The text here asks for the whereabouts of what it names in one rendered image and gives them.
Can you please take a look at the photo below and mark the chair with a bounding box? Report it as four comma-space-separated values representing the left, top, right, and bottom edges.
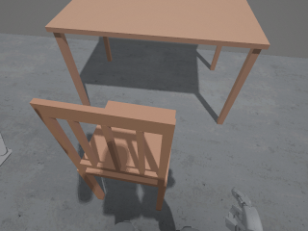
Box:
30, 98, 176, 211

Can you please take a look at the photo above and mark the robot left hand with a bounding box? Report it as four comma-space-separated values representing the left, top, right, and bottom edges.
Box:
0, 132, 13, 166

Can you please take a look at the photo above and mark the robot right hand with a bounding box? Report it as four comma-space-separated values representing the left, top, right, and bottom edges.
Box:
225, 189, 263, 231

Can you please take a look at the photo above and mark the table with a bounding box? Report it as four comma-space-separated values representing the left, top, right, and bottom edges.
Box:
45, 0, 270, 125

